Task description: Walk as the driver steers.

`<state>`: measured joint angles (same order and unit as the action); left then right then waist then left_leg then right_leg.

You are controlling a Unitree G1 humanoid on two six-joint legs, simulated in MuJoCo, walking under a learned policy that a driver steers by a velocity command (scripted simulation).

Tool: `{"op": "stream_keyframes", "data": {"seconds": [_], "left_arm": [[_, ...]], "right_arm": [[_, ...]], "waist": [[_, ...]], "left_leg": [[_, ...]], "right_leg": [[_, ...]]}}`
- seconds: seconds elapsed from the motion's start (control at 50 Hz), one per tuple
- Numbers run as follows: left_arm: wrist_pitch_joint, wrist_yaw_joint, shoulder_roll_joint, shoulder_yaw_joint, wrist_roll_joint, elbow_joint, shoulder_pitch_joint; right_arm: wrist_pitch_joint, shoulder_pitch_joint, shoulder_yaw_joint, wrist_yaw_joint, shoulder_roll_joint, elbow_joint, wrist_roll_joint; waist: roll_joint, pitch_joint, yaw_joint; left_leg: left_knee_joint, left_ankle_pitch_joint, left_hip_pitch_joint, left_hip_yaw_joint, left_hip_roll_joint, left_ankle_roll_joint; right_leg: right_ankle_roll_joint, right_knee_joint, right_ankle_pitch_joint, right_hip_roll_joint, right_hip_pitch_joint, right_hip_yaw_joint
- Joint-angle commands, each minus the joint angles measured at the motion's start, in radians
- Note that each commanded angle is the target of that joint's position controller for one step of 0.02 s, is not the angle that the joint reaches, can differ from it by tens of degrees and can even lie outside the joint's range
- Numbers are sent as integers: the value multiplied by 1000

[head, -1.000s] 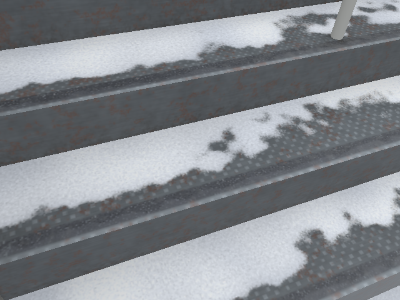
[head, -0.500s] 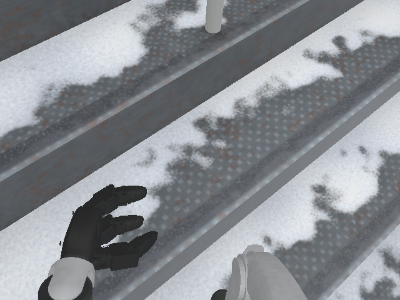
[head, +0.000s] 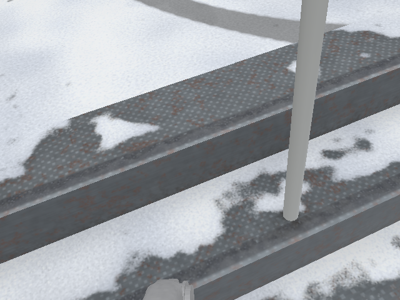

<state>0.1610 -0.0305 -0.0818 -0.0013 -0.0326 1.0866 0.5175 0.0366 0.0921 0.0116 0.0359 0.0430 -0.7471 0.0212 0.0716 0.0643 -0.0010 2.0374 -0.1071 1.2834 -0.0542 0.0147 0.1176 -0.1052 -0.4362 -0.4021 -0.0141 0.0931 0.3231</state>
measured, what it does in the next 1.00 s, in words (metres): climbs, turning left: left foot 0.17 m higher, then right foot 0.17 m higher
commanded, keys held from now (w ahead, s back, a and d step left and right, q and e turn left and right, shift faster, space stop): w+q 1.00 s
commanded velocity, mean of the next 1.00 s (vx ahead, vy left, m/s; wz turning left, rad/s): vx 0.50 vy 0.00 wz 0.58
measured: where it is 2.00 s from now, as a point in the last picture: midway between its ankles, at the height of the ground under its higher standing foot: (86, 129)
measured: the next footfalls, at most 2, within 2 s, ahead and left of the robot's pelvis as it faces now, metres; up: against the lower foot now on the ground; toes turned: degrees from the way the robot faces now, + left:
left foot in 0.18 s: +0.24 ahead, +0.02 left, +0.17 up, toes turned +11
right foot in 0.66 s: +0.66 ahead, -0.08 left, +0.34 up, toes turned +15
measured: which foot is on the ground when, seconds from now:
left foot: up 0.00-0.16, down 0.18-0.66, up 0.68-1.00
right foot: down 0.00-0.20, up 0.22-0.64, down 0.66-1.00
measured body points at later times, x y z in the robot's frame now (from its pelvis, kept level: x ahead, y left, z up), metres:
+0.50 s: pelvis +0.30 -0.01 +0.16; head +0.32 -0.03 +0.61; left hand +0.52 +0.20 +0.14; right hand +0.35 -0.25 +0.01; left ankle +0.20 +0.02 -0.56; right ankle +0.42 -0.11 -0.29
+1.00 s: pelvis +0.55 +0.07 +0.32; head +0.51 +0.07 +0.77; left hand +0.58 +0.37 +0.21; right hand +0.58 -0.20 +0.19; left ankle +0.55 +0.23 -0.27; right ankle +0.62 -0.09 -0.39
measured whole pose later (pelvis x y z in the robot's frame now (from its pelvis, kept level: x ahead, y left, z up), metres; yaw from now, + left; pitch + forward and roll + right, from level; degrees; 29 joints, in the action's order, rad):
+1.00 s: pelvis +0.55 +0.07 +0.32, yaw +32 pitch -4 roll -1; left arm 0.05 -0.05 -0.26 0.07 -0.03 0.94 0.14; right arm 0.08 0.55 -0.14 0.01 0.19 -0.87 0.02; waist -0.03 0.03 -0.23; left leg 1.41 -0.11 0.78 0.05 -0.03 0.11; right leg 0.09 -0.67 -0.37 0.22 0.20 0.22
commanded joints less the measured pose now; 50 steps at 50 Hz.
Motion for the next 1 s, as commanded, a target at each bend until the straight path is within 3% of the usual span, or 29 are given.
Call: {"op": "stream_keyframes", "data": {"seconds": [0.02,0.1,0.14,0.18,0.2,0.22,0.24,0.26,0.3,0.34,0.42,0.46,0.52,0.56,0.58,0.6,0.64,0.66,0.68,0.7,0.72,0.74,0.76,0.78,0.8,0.86,0.9,0.96,1.0], "left_arm": [[-10,-45,-127,21,-12,17,204],[-36,-74,-140,-11,63,-43,116],[-34,-110,-262,18,85,-80,84],[-55,-90,-321,30,109,-139,45],[-52,-75,-327,41,104,-220,-75],[-54,-22,-265,41,74,-321,-314],[-25,17,-232,35,-10,-443,-389],[-18,40,-151,18,-5,-496,-388],[-37,26,-37,-21,-3,-551,-356],[-86,1,-22,-29,-14,-535,-246],[-120,-20,-76,-21,-9,-577,-396],[-115,-17,-53,-16,21,-633,-496],[-90,19,35,-70,-34,-819,-916],[-65,30,34,-84,-23,-905,-1033],[-86,57,36,-96,-33,-886,-945],[-116,64,22,-79,-7,-802,-767],[-129,37,-122,14,25,-625,-211],[-130,9,-233,73,7,-595,-97],[-127,0,-307,84,-22,-547,-68],[-155,-23,-228,59,10,-634,-273],[-163,-37,-169,49,29,-640,-478],[-162,-60,-117,38,26,-650,-609],[-144,-56,-117,42,14,-588,-579],[-120,-36,-110,45,23,-490,-537],[-103,-23,-127,49,22,-441,-511],[-71,-6,-139,49,5,-352,-587],[-62,-9,-204,63,10,-334,-610],[-70,-21,-291,80,-4,-315,-808],[-77,-16,-276,79,-7,-289,-805]], "right_arm": [[-15,-253,17,-3,-16,120,10],[18,-275,44,-29,29,107,-32],[49,-123,32,-16,89,51,-75],[33,141,0,-16,157,-23,-62],[13,269,-34,-2,230,-28,-43],[32,235,-85,33,336,-52,-31],[18,157,-89,40,337,-30,1],[5,183,-82,47,292,-60,18],[-49,163,-56,47,177,-125,60],[-90,145,-46,17,169,-141,67],[-155,212,-56,-27,232,-151,-8],[-171,354,-78,0,294,-158,4],[-174,511,-99,6,290,-189,8],[-150,545,-115,33,315,-179,18],[-124,516,-109,35,298,-166,-21],[-134,339,-96,19,287,-93,-38],[-184,197,-142,-23,447,-31,-60],[-196,158,-165,-40,462,-9,-71],[-201,158,-130,-73,310,11,-54],[-189,212,-146,-91,335,35,6],[-165,204,-201,-99,353,63,15],[-117,114,-213,-78,380,115,25],[-89,95,-203,-46,335,167,39],[-70,161,-158,-36,201,172,42],[-40,139,-140,-38,184,161,29],[-31,240,-130,-46,97,73,14],[-27,261,-139,-54,151,36,6],[13,582,-145,-30,146,-73,-5],[39,683,-123,-18,100,-127,-16]], "waist": [[-115,-59,23],[-152,-80,-27],[-227,2,-79],[-327,110,-167],[-243,137,-276],[155,149,-301],[-35,140,-189],[-135,69,-137],[-261,-177,30],[-215,-179,87],[-125,-159,39],[-14,-67,-52],[0,-103,-164],[-45,-161,-179],[-108,-41,-134],[-109,24,-48],[50,376,227],[-19,443,320],[-409,437,266],[-416,538,184],[-293,421,135],[-176,282,113],[-121,142,89],[-184,-13,1],[-150,-70,8],[-295,-149,-173],[-273,-103,-220],[-313,-64,-397],[-298,-136,-364]], "left_leg": [[63,-141,335,-10,-21,27],[-470,-404,-194,-256,57,91],[-720,-628,-518,-370,163,100],[-854,-560,-753,-279,198,178],[-1062,-491,-1049,80,121,278],[-1533,-519,-1165,732,-90,452],[-1712,-465,-1136,1030,-155,413],[-1737,-625,-1047,1003,-168,370],[-1631,-307,-779,738,-130,277],[-1636,-192,-746,538,-80,193],[-1627,163,-758,299,22,158],[-1651,343,-1035,388,-46,181],[-1716,164,-1364,508,-135,179],[-1811,114,-1366,528,-154,142],[-2000,222,-1182,448,-173,155],[-2039,394,-904,356,-128,143],[-1558,1269,-897,292,-137,74],[-1216,1304,-918,314,-73,19],[-784,151,-702,269,117,-60],[-380,-64,-704,366,162,-89],[-159,10,-596,374,117,-107],[10,147,-543,350,104,-105],[40,162,-455,314,70,-80],[36,45,-359,259,45,-51],[50,-20,-342,238,40,-18],[-251,-72,-372,323,-8,10],[-409,38,-544,202,4,-12],[-562,31,-904,0,-39,-28],[-884,-26,-987,5,-49,5]], "right_leg": [[166,147,770,317,-379,-226],[180,192,1507,199,-134,-6],[102,30,2155,289,-102,-6],[81,-365,2357,358,-90,-45],[100,-740,1933,296,265,-57],[145,-1337,387,-81,669,-104],[115,-1565,256,-65,791,-415],[100,-1691,265,-53,847,-439],[86,-1725,205,-18,957,-436],[65,-1788,135,-3,996,-426],[61,-1472,28,42,962,-286],[70,-1569,-97,37,1121,-291],[25,-1620,-409,77,1544,-360],[18,-1294,-378,94,1518,-376],[-12,-1044,-95,118,1057,-276],[-8,-916,20,62,583,-157],[-30,-802,0,-9,-92,-273],[-45,-606,-67,36,-151,-379],[-135,-288,-19,285,-195,-842],[-211,-44,-120,404,-79,-1257],[-210,-2,-396,419,31,-1261],[-180,12,-289,467,146,-1236],[-136,-1,-304,466,233,-1111],[-84,-61,-430,420,393,-928],[-29,-45,-420,424,450,-808],[126,22,-387,389,595,-411],[92,130,-401,392,667,-274],[87,215,-288,312,669,-14],[84,159,-103,279,504,37]]}}
Keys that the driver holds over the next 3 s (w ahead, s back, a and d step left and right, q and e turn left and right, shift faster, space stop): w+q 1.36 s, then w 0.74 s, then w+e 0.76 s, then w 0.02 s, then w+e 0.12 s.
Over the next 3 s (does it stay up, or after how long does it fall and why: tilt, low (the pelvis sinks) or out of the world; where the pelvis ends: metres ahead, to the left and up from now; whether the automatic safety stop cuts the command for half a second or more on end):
stays up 1.30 0.76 0.52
